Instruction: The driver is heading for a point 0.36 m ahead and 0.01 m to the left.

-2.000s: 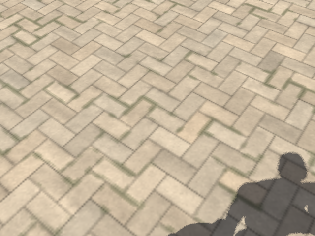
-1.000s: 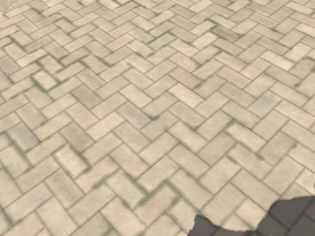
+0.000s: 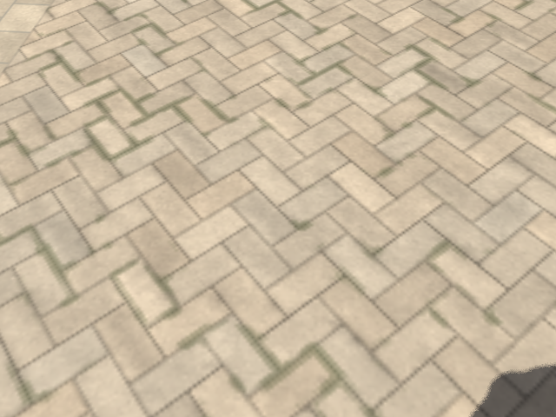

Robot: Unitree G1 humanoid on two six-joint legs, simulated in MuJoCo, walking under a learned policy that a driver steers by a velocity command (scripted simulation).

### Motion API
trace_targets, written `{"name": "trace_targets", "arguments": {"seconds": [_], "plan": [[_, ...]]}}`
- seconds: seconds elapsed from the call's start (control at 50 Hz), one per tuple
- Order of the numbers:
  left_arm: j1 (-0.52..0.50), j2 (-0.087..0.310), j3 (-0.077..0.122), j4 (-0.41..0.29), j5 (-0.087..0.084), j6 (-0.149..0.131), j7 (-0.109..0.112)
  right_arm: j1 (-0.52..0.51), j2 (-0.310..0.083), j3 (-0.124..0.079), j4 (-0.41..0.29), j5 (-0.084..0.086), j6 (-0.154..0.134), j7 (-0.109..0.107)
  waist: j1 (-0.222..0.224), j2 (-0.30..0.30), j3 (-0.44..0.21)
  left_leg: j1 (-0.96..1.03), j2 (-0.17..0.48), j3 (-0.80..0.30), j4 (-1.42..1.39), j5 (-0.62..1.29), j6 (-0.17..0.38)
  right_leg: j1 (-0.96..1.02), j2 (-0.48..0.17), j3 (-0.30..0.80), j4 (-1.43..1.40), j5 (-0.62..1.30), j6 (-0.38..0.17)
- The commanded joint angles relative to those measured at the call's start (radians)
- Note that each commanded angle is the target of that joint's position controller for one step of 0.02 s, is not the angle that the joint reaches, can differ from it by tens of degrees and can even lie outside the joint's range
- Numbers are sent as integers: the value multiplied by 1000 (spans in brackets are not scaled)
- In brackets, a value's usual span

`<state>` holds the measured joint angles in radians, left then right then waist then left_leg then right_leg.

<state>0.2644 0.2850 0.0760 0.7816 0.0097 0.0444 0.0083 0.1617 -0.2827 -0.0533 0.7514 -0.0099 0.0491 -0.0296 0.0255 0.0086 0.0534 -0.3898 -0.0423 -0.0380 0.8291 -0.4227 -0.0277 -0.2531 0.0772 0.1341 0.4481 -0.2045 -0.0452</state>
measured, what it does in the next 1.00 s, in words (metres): steps on the spot: left foot, then right foot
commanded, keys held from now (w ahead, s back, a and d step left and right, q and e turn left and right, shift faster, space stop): e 0.22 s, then no key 0.32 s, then q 0.26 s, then w+q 0.20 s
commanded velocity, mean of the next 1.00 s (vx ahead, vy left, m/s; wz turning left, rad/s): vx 0.04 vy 0.00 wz -0.09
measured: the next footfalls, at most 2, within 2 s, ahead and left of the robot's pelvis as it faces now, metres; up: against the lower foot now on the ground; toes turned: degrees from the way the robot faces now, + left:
left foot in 0.12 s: +0.04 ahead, +0.11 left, +0.00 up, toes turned -8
right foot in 0.52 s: -0.02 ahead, -0.09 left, +0.00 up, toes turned -10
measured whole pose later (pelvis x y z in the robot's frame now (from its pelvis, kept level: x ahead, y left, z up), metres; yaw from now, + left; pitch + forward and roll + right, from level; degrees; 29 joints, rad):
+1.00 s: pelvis -0.02 +0.03 +0.00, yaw -1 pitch +0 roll -1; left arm 0.16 0.30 0.05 0.80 0.03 0.01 0.00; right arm 0.38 -0.27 -0.06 0.85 -0.02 0.02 0.01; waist -0.03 -0.02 0.03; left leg -0.22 -0.06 -0.10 0.52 -0.30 0.07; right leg -0.35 0.04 0.00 0.88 -0.48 -0.04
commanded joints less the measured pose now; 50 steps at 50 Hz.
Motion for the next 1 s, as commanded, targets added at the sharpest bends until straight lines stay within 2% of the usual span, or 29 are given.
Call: {"name": "trace_targets", "arguments": {"seconds": [0.02,0.06,0.1,0.12,0.14,0.16,0.18,0.2,0.22,0.26,0.32,0.42,0.46,0.5,0.52,0.54,0.56,0.58,0.6,0.64,0.68,0.8,0.84,0.88,0.9,0.92,0.94,0.96,1.0], "plan": [[25,168,48,-49,6,1,-4,-29,-61,-5,-88,9,-22,-6,22,-161,-105,-31,-20,5,-109,-17,5,158,-240,293,-64,376,-175],[-22,175,51,-60,3,5,-11,22,-67,-4,-83,12,-30,-11,-5,-167,-111,72,-37,6,-227,10,18,106,-219,322,-51,384,-144],[-89,161,47,-76,-11,6,-11,112,-76,-7,-60,3,-44,-23,-65,-136,-111,259,-13,-7,-488,174,33,-10,-150,304,2,235,-62],[-65,107,33,-89,-14,1,-11,124,-156,-23,-63,-13,-50,-32,-47,13,-113,348,175,-183,-600,116,75,-128,-67,215,127,1,-2],[3,47,21,-96,-11,-4,-5,39,-252,-37,-103,-11,-43,-30,-3,229,-98,363,418,-451,-642,223,174,-294,109,6,316,-346,42],[-22,144,41,-86,24,1,-2,64,-227,-37,-93,-22,-37,-22,-27,175,-88,239,464,-437,-598,340,268,-265,28,-23,522,-395,48],[-28,164,52,-72,19,5,-7,27,-147,-14,-102,-18,-39,-15,-1,95,-53,195,400,-347,-590,382,266,-244,9,-5,602,-339,44],[-13,152,53,-52,18,13,-16,-26,-107,-3,-108,-14,-39,-12,21,77,-18,165,326,-233,-579,404,234,-237,-1,-20,657,-274,50],[2,146,52,-43,15,20,-27,-51,-98,0,-118,-17,-41,-14,31,108,-29,192,273,-159,-568,421,207,-245,-3,-37,692,-224,60],[-5,121,40,-41,8,24,-41,-3,-100,-1,-104,-17,-46,-16,1,133,-44,250,242,-97,-536,563,214,-261,5,-54,682,-210,83],[-63,95,24,-59,4,28,-39,77,-114,-9,-70,-12,-53,-13,-43,131,-64,346,275,-103,-506,625,245,-271,5,-50,573,-228,97],[-92,62,-6,-60,-5,30,-27,78,-137,-16,-42,-17,-49,8,-59,179,-79,297,274,-81,-466,641,247,-79,-12,-127,275,-278,69],[-70,57,-13,-49,-9,24,-20,79,-148,-19,-25,-14,-42,15,-43,178,-84,280,270,-82,-428,687,239,-1,-10,-156,128,-210,50],[-30,58,-21,-27,3,5,-11,82,-136,-15,-7,-5,-36,16,-6,118,-84,189,243,-57,-372,609,162,173,-40,-125,-173,56,23],[-24,113,-17,-30,24,-11,-4,110,-92,-3,-15,-6,-39,21,-25,-12,-124,93,193,-13,-288,430,99,290,-191,60,-228,83,-1],[-87,181,-9,-43,15,-18,1,120,-16,20,-36,4,-40,20,-66,-198,-84,36,67,73,-303,76,46,204,-374,231,-192,358,-96],[-90,99,-30,-27,13,-28,4,94,-49,17,-2,0,-23,11,-21,-169,-86,135,92,26,-247,-54,42,119,-384,193,-178,314,-157],[-128,52,-50,-23,17,-35,7,96,-52,16,9,5,-16,16,-44,-155,-57,148,82,15,-265,-27,47,98,-344,143,-187,260,-146],[-161,48,-55,-18,20,-38,13,89,-54,14,22,6,-16,20,-53,-155,-35,159,73,15,-300,34,48,91,-296,87,-183,216,-112],[-150,100,-42,0,10,-40,30,83,-85,5,32,-2,-21,26,-51,-173,-37,155,50,30,-326,160,41,129,-250,18,-141,295,-77],[-117,135,-26,13,-1,-33,34,94,-89,4,42,-1,-26,27,-37,-146,-55,130,41,33,-303,174,34,164,-264,3,-105,330,-85],[-97,136,2,16,9,-8,39,113,-72,-1,36,-7,-22,34,-31,-109,-23,98,46,25,-189,190,71,55,-304,-16,-62,137,-117],[-133,127,4,-8,15,-4,33,158,-79,-11,47,-16,-20,45,-42,-99,-36,118,34,15,-190,-3,116,-11,-292,-14,-71,-317,-110],[-221,107,-6,-62,15,-5,18,208,-115,-29,55,-15,-19,53,-76,29,65,96,94,-150,-367,-277,196,-158,-227,-64,8,-603,-68],[-296,80,-15,-102,12,-14,9,279,-147,-38,68,-8,-28,52,-117,143,94,145,190,-387,-553,-423,256,-265,-109,-160,198,-523,-17],[-335,54,-21,-131,14,-30,1,340,-200,-51,82,-16,-36,49,-151,279,98,257,302,-676,-705,-462,323,-397,3,-187,401,-420,5],[-305,83,-15,-126,25,-44,-5,309,-199,-51,69,-26,-39,40,-120,207,89,283,319,-709,-716,-413,335,-444,-35,-86,500,-373,-3],[-255,97,-13,-114,20,-61,-15,254,-205,-55,51,-22,-42,32,-78,165,63,287,306,-663,-694,-322,330,-431,-57,-64,510,-315,-6],[-221,107,-12,-91,24,-87,-27,188,-173,-52,34,-5,-51,29,-53,100,17,320,234,-507,-664,-90,287,-372,-81,-82,462,-219,11]]}}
